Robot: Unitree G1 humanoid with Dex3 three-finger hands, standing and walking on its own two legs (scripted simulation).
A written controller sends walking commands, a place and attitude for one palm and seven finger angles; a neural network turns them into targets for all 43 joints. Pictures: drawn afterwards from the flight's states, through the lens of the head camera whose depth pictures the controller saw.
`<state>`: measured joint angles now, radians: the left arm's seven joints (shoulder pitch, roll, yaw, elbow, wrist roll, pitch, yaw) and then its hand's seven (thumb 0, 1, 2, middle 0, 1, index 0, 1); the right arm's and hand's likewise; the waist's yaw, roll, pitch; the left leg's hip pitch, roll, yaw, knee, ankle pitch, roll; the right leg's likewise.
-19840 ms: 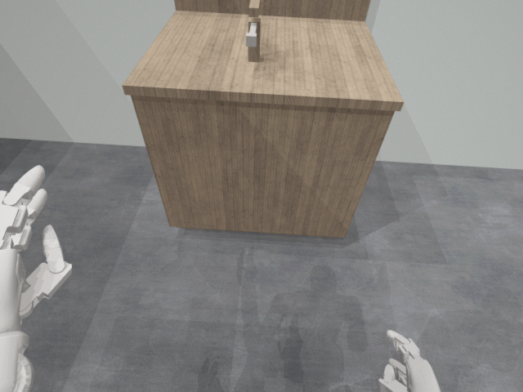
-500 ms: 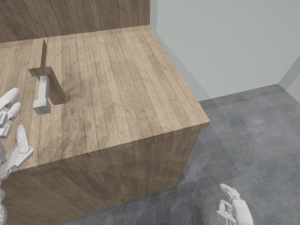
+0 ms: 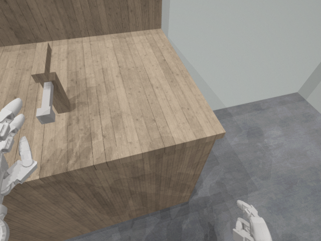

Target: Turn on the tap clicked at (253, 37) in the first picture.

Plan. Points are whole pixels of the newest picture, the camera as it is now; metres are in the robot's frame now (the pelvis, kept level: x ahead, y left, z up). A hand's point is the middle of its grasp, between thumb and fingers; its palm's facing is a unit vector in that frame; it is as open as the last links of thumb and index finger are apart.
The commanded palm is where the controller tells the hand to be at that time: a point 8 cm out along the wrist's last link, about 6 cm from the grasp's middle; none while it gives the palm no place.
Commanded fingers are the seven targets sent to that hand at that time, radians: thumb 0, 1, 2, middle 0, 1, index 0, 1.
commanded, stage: shuffle to correct the standing spot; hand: left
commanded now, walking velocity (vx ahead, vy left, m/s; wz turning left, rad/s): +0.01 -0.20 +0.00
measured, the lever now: (46, 115) +0.35 +0.29 +0.13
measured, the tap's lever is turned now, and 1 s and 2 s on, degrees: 0 0 0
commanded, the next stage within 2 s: come to a stop and stand still in 1.76 s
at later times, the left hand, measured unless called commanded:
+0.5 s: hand (32, 162) +0.22 +0.24 +0.17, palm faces +0.35 -0.86 -0.38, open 7.4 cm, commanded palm +0.16 +0.28 +0.18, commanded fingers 0.00 0.90 0.90 -0.20 -0.30 -0.20 -0.30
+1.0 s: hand (32, 160) +0.22 +0.24 +0.17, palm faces +0.35 -0.84 -0.41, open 7.4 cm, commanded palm +0.15 +0.27 +0.18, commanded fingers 0.00 0.90 0.90 -0.20 -0.30 -0.20 -0.30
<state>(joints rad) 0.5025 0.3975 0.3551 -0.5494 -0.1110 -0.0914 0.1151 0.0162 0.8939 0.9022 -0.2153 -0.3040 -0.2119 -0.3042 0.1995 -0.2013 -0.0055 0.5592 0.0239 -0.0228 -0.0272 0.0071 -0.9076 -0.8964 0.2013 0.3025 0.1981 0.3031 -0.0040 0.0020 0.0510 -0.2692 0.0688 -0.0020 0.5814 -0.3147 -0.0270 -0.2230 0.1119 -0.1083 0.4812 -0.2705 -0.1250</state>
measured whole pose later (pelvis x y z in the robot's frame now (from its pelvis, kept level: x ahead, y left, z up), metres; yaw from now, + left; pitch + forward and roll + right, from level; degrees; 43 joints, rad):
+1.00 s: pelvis +0.00 -0.01 +0.00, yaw +0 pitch +0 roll +0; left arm 0.47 0.41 0.37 -0.55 -0.10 -0.09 0.12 0.02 0.89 0.90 -0.21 -0.30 -0.21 -0.30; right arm 0.20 -0.20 0.00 0.55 0.02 -0.02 -0.03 0.01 -0.91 -0.90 0.20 0.30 0.20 0.30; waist 0.00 0.00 0.05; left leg -0.25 0.07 0.00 0.53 -0.28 -0.05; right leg -0.21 0.11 -0.11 0.45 -0.25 -0.11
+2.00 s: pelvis -0.02 -0.01 +0.00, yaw -3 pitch -1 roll +0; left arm 0.22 0.50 0.47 -0.32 -0.08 -0.17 0.05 0.02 0.89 0.90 -0.22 -0.30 -0.22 -0.30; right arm 0.20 -0.19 -0.03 0.58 0.02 -0.12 -0.01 0.01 -0.91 -0.90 0.20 0.30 0.20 0.30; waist 0.08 -0.03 0.11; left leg -0.23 0.09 0.07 0.49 -0.24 -0.03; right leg -0.33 0.10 -0.08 0.67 -0.20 0.02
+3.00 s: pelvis -0.04 +0.01 +0.01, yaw -1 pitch -2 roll -1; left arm 0.38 0.33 0.33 -0.42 -0.01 -0.19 0.11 0.02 0.89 0.90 -0.21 -0.30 -0.21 -0.30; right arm 0.21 -0.19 0.02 0.60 0.01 -0.14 -0.01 0.01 -0.91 -0.90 0.20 0.30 0.20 0.30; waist 0.04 0.00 0.06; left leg -0.22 -0.01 -0.02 0.44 -0.18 0.02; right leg -0.14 0.01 0.01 0.37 -0.20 0.02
